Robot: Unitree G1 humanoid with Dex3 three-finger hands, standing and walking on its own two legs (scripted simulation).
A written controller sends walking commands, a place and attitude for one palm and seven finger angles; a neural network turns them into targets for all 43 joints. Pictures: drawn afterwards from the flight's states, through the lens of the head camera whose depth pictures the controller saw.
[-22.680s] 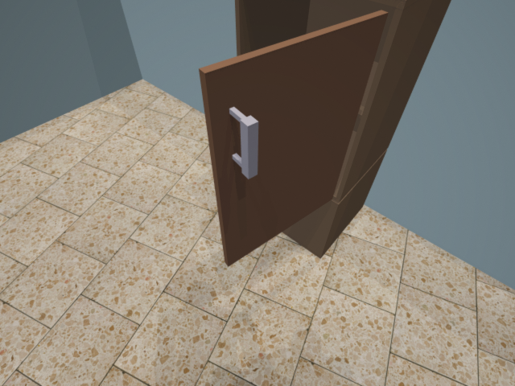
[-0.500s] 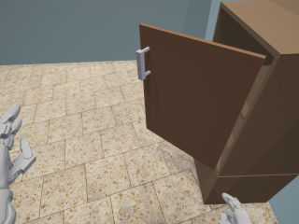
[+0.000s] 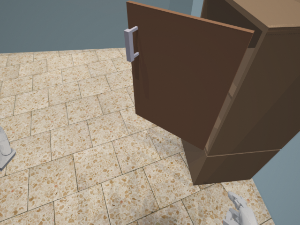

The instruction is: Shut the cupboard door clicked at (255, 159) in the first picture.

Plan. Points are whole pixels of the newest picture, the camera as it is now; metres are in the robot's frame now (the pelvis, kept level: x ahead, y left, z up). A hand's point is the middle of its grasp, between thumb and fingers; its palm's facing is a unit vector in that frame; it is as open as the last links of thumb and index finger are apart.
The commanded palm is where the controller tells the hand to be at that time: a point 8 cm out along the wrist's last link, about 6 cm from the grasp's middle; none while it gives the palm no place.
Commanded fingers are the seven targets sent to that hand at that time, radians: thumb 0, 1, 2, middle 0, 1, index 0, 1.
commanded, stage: step back with the hand held close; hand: left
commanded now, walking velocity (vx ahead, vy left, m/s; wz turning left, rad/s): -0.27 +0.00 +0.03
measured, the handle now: (132, 44) +0.72 +0.12 +0.14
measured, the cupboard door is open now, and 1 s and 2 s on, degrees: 49 49 49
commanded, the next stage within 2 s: stop stepping back and stand still in 1.18 s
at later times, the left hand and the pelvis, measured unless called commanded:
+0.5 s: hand (1, 183) +0.15 +0.26 +0.18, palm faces +0.49 -0.75 -0.45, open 7.4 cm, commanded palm +0.08 +0.30 +0.20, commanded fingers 0.00 0.90 0.90 -0.20 -0.30 -0.20 -0.30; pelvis -0.05 -0.01 +0.00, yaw +2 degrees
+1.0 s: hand out of the picture +0.06 +0.30 +0.19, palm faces +0.46 -0.73 -0.50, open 7.4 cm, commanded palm -0.01 +0.32 +0.20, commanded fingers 0.00 0.90 0.90 -0.20 -0.30 -0.20 -0.30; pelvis -0.13 +0.01 +0.01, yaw +3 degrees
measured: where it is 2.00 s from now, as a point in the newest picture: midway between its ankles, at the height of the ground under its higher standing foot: outside the picture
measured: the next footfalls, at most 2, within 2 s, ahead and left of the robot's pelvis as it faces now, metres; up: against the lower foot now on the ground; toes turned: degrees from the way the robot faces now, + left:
right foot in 1.22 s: -0.29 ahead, -0.13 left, +0.00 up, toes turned -4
left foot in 1.36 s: -0.06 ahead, +0.08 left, +0.00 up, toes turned -3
